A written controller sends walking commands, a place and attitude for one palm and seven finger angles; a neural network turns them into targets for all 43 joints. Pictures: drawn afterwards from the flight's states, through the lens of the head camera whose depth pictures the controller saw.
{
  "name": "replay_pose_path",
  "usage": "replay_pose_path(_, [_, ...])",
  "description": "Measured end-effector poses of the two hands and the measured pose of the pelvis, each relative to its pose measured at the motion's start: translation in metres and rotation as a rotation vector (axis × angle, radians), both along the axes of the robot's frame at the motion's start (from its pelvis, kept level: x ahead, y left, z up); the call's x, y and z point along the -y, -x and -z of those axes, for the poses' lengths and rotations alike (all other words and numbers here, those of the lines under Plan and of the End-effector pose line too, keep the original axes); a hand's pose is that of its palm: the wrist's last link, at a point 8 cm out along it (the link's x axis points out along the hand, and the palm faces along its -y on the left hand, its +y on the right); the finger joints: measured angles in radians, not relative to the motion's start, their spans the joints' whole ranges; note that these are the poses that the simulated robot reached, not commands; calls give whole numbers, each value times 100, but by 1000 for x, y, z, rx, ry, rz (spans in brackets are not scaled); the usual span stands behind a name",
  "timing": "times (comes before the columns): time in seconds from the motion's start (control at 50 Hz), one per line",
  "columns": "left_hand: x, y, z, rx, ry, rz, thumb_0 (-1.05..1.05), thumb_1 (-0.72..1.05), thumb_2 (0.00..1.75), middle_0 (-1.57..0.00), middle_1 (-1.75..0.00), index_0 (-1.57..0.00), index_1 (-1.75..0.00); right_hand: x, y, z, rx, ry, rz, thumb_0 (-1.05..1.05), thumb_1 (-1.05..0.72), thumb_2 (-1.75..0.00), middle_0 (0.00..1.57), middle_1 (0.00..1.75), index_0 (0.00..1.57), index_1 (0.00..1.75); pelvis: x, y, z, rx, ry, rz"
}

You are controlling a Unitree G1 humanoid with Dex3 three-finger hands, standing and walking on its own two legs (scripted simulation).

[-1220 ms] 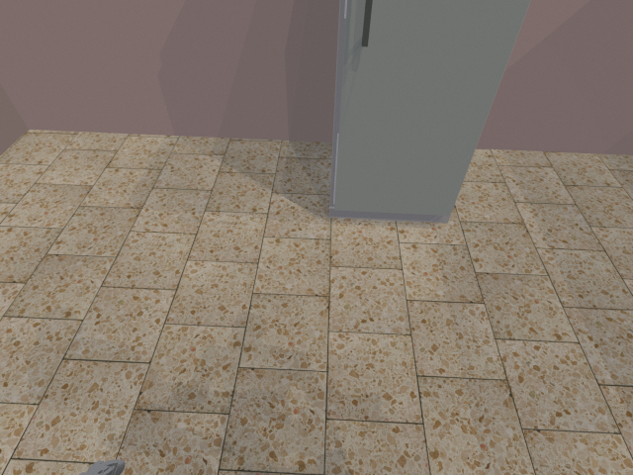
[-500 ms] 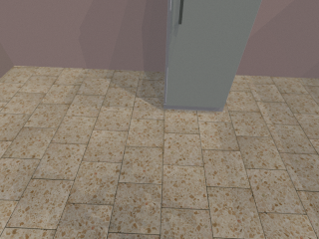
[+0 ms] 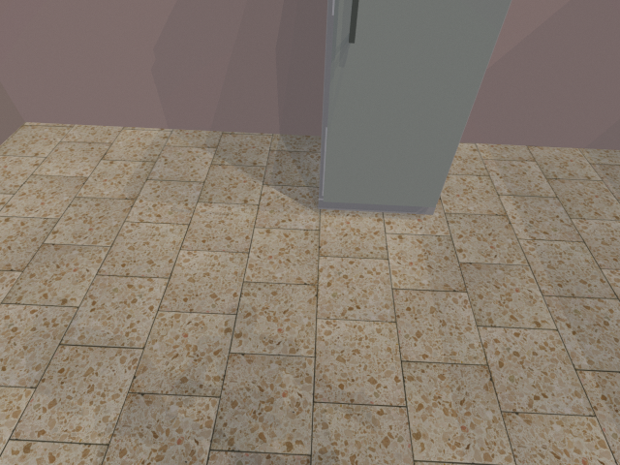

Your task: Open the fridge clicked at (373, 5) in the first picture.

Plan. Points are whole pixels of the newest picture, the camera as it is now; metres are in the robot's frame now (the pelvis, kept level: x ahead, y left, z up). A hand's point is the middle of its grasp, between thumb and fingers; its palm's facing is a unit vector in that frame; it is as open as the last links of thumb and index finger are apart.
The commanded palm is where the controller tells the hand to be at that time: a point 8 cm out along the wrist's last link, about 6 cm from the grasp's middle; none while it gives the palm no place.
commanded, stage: look at it before walking up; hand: left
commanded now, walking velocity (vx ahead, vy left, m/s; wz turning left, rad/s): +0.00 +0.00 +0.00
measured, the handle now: out of the picture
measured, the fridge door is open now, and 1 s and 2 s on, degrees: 0 0 0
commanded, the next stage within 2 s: walk to a spot facing it in 0.42 s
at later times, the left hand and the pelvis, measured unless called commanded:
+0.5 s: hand out of the picture +0.08 +0.25 -0.15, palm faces -0.03 -0.94 -0.34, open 7.4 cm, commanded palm none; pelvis +0.01 +0.00 +0.00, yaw +0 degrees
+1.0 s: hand out of the picture +0.09 +0.15 -0.18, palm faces -0.10 -0.97 -0.20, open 7.4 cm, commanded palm none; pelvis +0.09 -0.04 -0.01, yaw -10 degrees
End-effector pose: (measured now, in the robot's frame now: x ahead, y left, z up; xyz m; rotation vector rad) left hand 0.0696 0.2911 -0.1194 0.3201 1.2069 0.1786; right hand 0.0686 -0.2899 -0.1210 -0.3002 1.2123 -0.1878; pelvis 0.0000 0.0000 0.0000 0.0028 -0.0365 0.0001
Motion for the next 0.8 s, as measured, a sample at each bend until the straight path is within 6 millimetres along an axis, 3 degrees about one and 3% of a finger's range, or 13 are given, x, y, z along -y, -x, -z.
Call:
replay_pose_path(0.28, [-3, -6, -2, -1, -6, -4, 1, 90, 90, -20, -30, -20, -30, 1, -17, -3, 20, 6, -12, 0, -90, -90, 20, 30, 21, 30, 0, -6, -1, 0, 0, -1])
replay_pose_path(0.56, [-2, -7, -3, -3, -8, -9, 1, 90, 90, -20, -30, -20, -30, 2, -19, -3, 13, 5, -13, 0, -90, -90, 20, 30, 21, 30, 1, -9, -2, 1, 0, -1])
replay_pose_path(0.68, [13, 1, 10, -59, 30, -9, 1, 91, 90, -20, -30, -20, -30, -9, -8, 8, -1, -25, 27, 0, -91, -90, 20, 30, 20, 30, 2, -19, 3, -11, 2, 46])
replay_pose_path(0.8, [43, 4, 24, -159, 86, 19, 1, 91, 90, -20, -30, -20, -30, -18, 21, 27, -37, -85, 143, 0, -90, -90, 20, 30, 21, 30, 12, -41, 12, -22, -13, 126])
